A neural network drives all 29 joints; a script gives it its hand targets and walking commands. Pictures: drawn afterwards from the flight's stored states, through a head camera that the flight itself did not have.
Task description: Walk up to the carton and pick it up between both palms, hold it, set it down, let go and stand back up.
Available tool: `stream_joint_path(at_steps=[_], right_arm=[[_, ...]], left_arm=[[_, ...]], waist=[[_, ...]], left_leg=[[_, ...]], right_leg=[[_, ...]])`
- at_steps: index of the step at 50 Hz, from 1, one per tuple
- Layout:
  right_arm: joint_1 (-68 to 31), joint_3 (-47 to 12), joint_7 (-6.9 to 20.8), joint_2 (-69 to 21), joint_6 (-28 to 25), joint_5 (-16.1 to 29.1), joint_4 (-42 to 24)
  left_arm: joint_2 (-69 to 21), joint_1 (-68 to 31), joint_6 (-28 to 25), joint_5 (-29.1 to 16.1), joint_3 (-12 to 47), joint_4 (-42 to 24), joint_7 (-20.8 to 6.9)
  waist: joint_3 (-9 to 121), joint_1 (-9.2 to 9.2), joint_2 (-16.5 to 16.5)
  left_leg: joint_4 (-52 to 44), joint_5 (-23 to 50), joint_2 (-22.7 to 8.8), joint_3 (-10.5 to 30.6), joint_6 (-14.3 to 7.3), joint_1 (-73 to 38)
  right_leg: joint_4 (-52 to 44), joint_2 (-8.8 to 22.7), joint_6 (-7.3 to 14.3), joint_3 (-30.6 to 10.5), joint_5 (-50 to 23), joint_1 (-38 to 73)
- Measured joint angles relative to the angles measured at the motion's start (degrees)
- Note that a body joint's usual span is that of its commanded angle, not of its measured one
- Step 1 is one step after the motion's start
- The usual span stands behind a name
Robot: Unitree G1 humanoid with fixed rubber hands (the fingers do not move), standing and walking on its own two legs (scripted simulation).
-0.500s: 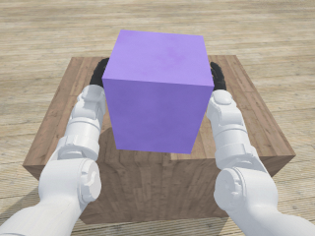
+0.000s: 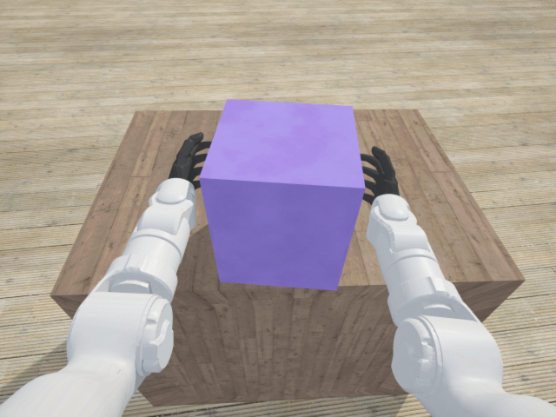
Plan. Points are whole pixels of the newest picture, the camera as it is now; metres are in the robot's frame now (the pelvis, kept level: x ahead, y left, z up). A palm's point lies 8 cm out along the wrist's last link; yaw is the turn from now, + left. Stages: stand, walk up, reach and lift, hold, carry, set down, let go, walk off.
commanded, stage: set down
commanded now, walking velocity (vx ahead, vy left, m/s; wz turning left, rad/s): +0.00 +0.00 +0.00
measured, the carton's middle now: (283, 197) +0.47 +0.00 +0.06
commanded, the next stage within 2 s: none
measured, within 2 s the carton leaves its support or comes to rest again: neither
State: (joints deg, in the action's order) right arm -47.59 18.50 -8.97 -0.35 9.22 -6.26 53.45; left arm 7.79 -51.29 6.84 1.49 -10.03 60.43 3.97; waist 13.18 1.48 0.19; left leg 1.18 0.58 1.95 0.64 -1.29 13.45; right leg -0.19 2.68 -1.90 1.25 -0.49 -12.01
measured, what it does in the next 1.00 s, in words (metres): stands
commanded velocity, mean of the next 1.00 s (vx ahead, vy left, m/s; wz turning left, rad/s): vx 0.00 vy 0.00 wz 0.00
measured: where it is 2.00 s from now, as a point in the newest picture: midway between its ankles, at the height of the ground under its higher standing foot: outside the picture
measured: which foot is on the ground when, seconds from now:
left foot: down 0.00-1.00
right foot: down 0.00-1.00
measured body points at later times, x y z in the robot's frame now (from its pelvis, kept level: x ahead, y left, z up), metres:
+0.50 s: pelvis -0.03 -0.01 -0.01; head +0.03 +0.00 +0.44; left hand +0.43 +0.15 +0.08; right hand +0.42 -0.15 +0.09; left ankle -0.01 +0.10 -0.75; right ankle -0.02 -0.14 -0.75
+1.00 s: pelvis +0.00 -0.01 +0.00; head +0.05 +0.00 +0.45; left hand +0.45 +0.15 +0.08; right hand +0.45 -0.15 +0.09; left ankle -0.01 +0.10 -0.75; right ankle -0.02 -0.14 -0.75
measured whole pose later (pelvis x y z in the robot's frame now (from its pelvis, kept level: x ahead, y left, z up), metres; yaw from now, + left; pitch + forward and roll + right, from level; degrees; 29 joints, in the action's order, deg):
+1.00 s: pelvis +0.00 -0.01 +0.00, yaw -1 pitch +15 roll +0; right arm -50.5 16.7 -10.3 1.4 0.0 -4.3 61.5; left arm 7.5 -50.8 -2.0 4.0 -11.4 64.3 3.7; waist 11.5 -0.4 1.9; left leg 3.6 -0.8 0.9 -0.6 -0.7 17.9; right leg 3.0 1.7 -1.4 -0.1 0.8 -17.4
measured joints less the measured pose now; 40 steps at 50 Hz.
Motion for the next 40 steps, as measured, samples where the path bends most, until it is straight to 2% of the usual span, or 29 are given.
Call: stream_joint_path(at_steps=[7, 12, 23, 34, 40], right_arm=[[-0.3, 1.2, -0.7, -0.8, -3.7, -1.4, 3.7], [-1.1, 2.0, -1.5, -1.5, -6.2, -2.5, 4.7], [-5.4, 0.6, -3.5, -0.1, -7.5, -1.0, 7.4], [-4.9, -1.0, -1.8, 1.4, -7.9, 0.9, 6.9], [-2.2, -2.4, -0.6, 1.8, -8.4, 2.5, 5.8]], left_arm=[[0.3, -1.2, -4.4, 1.6, -2.2, 5.8, -0.5], [0.7, -1.3, -7.1, 3.2, -3.3, 6.5, -1.2], [1.5, -4.0, -7.8, 2.9, -2.5, 7.8, -0.5], [1.1, -1.6, -7.6, 3.6, -1.4, 3.8, -0.9], [0.5, 0.8, -7.8, 2.3, -0.8, 2.8, -1.4]], waist=[[-1.7, -0.25, -0.2], [-1.9, -0.20, -0.2], [-0.9, -0.53, 0.8], [-0.8, -1.03, 1.4], [-1.5, -1.40, 1.3]], left_leg=[[2.1, 0.3, -0.8, 0.4, 0.5, 2.3], [2.4, 1.3, -1.1, 0.6, 0.7, 5.0], [4.3, 1.2, -1.2, -0.1, 0.7, 11.2], [3.2, -0.2, -0.9, -0.9, 0.5, 8.7], [2.3, -1.1, -0.7, -1.2, 0.3, 5.3]], right_leg=[[2.3, -0.8, 0.5, 0.3, -0.2, -2.2], [3.8, -1.1, 0.8, 0.5, -0.5, -5.5], [7.0, -1.2, 0.9, -0.2, 0.1, -12.5], [5.3, -0.9, 0.4, -1.0, 0.9, -10.1], [4.1, -0.7, 0.2, -1.3, 1.6, -6.7]])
